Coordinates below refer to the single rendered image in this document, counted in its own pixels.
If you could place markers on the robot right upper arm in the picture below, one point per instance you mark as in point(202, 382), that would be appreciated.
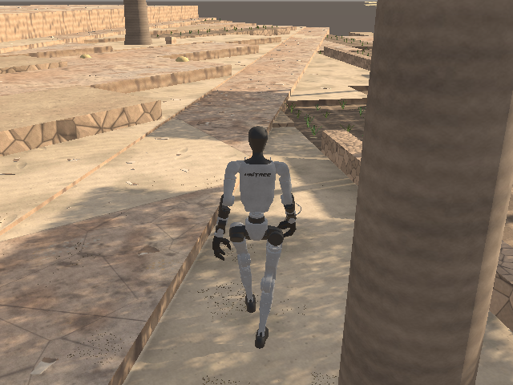
point(282, 170)

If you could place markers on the robot right hand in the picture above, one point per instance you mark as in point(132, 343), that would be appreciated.
point(285, 225)

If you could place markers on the robot left hand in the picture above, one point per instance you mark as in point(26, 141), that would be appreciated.
point(216, 246)

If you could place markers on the robot left upper arm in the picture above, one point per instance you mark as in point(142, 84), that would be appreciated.
point(232, 169)

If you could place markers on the robot left foot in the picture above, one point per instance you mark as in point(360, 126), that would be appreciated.
point(251, 306)

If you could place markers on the left robot forearm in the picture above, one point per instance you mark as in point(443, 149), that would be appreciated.
point(222, 219)

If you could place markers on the right robot forearm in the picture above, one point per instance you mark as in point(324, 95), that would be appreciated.
point(290, 212)

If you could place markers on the robot left thigh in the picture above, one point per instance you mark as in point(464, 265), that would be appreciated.
point(237, 237)

